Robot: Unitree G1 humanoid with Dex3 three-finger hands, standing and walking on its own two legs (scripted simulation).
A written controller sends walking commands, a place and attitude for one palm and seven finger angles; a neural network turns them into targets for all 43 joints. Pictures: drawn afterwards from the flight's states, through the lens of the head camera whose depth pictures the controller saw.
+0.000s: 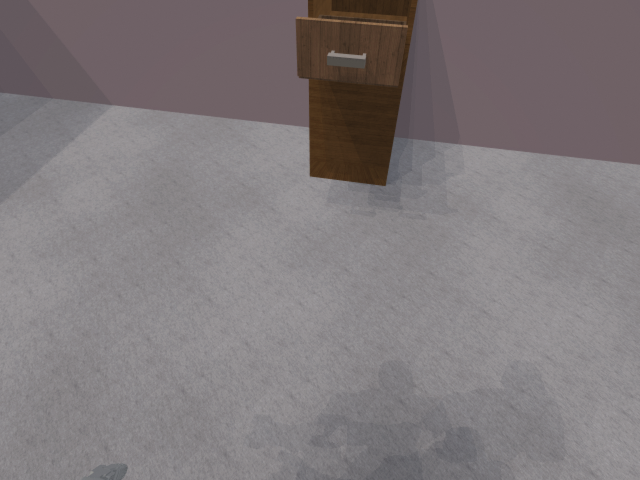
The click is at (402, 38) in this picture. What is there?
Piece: drawer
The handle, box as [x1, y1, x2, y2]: [327, 51, 365, 68]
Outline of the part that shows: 327,55 327,64 363,68 364,67 365,53 363,53 362,55 352,55 335,53 334,51 331,51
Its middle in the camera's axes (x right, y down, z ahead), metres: +0.08 -0.57 +1.22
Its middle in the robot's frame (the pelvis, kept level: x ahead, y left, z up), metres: +1.30 -0.02 -0.02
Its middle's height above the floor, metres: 0.75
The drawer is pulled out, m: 0.30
